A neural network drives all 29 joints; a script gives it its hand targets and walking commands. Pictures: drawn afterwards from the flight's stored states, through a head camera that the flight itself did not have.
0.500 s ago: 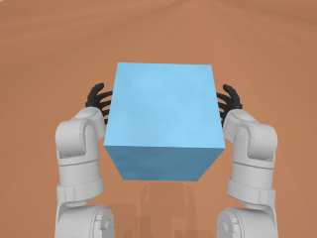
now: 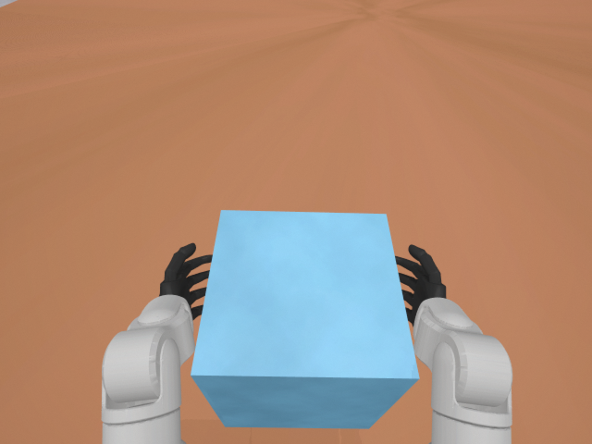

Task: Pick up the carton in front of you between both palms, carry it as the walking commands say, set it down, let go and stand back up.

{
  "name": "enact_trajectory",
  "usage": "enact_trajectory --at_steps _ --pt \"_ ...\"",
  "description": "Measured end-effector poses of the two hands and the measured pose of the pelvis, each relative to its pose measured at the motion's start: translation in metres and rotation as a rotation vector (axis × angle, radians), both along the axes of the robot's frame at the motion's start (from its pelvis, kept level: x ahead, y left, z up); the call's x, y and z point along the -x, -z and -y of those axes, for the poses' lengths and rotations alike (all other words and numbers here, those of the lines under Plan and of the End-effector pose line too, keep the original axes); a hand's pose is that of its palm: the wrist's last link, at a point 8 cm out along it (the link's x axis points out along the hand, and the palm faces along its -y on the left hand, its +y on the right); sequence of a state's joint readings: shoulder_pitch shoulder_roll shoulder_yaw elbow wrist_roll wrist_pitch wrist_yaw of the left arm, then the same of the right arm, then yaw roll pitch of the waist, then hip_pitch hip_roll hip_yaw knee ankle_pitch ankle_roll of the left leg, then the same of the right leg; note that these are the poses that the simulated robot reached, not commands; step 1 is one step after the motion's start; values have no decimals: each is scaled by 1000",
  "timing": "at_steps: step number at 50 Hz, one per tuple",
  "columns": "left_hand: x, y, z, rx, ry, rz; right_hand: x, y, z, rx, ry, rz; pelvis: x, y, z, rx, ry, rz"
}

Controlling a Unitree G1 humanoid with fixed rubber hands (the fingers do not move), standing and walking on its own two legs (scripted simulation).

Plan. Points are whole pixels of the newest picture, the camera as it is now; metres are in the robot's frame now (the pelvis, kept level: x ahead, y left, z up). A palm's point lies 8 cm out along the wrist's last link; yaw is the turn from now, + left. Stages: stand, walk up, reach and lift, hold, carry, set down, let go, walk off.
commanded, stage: carry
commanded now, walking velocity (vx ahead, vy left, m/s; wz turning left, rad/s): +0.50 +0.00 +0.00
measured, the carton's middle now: (300, 327) +0.28 +0.00 +0.03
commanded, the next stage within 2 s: none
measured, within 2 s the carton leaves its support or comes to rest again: neither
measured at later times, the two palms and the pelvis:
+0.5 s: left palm (242, 166) +0.55 +0.11 +0.09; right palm (410, 173) +0.56 -0.19 +0.08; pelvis +0.32 -0.04 -0.01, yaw +2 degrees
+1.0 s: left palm (238, 83) +0.86 +0.15 +0.10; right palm (366, 84) +0.87 -0.15 +0.11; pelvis +0.63 +0.00 -0.01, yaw +0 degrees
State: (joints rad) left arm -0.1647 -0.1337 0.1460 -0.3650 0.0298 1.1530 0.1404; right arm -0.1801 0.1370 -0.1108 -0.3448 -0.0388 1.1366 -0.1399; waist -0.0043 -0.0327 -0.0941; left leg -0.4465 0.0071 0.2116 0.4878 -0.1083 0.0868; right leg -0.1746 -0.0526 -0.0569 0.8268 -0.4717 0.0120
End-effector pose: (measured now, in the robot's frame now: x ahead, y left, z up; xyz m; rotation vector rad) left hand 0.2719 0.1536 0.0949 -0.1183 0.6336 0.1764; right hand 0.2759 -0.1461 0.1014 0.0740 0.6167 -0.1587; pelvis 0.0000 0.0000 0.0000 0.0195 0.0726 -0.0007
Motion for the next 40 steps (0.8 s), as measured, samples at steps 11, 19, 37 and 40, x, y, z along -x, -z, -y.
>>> enact_trajectory --at_steps 11,19,37,40 --pt "-92 -16 3 -17 61 -36 -77 -16 3 15 39 -38 -126 -24 -6 35 7 4" --pt "-193 -19 23 -37 33 25 -187 -15 23 0 10 24 -239 -7 18 14 1 26" --pt "-393 -16 45 -59 -39 -58 -408 -4 44 -23 -56 -57 -444 -26 52 -7 -35 4" --pt "-434 -25 41 -57 -20 -15 -443 -15 41 -22 -36 -13 -483 -26 45 -1 -32 5"
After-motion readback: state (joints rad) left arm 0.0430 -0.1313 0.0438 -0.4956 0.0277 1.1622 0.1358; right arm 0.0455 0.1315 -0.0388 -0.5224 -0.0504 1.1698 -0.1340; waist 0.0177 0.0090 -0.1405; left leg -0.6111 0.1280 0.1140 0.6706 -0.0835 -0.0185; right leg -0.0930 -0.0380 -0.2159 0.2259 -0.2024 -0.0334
